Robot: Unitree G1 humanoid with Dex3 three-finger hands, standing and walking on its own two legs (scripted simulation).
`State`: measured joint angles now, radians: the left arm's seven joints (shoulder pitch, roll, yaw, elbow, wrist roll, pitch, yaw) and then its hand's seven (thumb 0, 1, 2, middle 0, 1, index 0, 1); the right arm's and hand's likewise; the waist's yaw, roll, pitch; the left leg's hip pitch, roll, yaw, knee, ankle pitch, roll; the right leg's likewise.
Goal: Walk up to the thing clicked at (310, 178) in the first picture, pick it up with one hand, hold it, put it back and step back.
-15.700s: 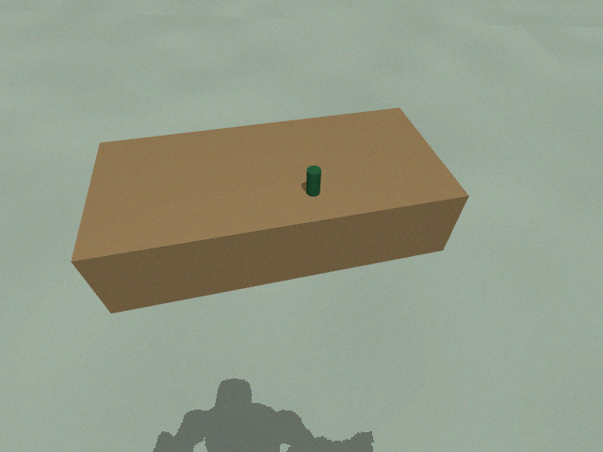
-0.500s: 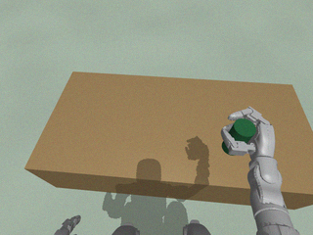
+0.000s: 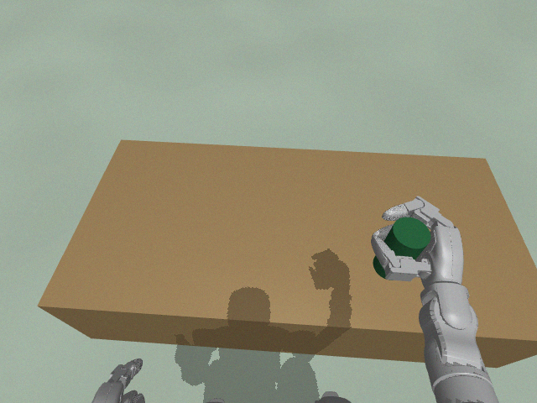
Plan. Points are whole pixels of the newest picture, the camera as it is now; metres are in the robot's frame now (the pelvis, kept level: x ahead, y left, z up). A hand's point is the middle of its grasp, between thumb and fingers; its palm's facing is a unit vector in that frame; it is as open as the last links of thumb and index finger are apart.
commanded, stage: hold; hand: right
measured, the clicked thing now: (399, 250) +0.34 -0.18 +0.03
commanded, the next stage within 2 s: none
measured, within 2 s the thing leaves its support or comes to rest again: neither
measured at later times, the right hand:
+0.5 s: hand (402, 245) +0.33 -0.17 +0.06, palm faces +0.12 +0.99 +0.01, open 7.0 cm
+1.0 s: hand (402, 246) +0.33 -0.17 +0.07, palm faces +0.11 +0.99 +0.01, open 7.0 cm
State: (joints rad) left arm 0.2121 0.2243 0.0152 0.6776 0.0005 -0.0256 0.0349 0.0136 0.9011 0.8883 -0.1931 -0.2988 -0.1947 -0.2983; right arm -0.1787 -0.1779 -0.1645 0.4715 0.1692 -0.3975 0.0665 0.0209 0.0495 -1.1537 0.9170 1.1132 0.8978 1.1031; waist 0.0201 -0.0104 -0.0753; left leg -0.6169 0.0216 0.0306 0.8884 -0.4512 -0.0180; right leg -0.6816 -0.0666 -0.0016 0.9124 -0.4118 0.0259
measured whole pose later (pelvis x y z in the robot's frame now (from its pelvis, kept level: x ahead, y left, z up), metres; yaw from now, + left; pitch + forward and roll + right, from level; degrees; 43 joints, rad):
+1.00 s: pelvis +0.00 +0.00 +0.01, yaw +0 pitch +7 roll +1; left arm 0.22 0.22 0.02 0.69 0.00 -0.02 0.05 0.01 0.90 0.90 -0.20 -0.31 -0.20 -0.31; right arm -0.12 -0.17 -0.14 0.40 0.17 -0.36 0.05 0.02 0.05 -1.15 0.92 1.11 0.90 1.11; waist 0.01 -0.01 -0.06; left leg -0.52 0.03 0.03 0.82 -0.42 -0.02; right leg -0.59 -0.06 -0.01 0.84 -0.38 0.02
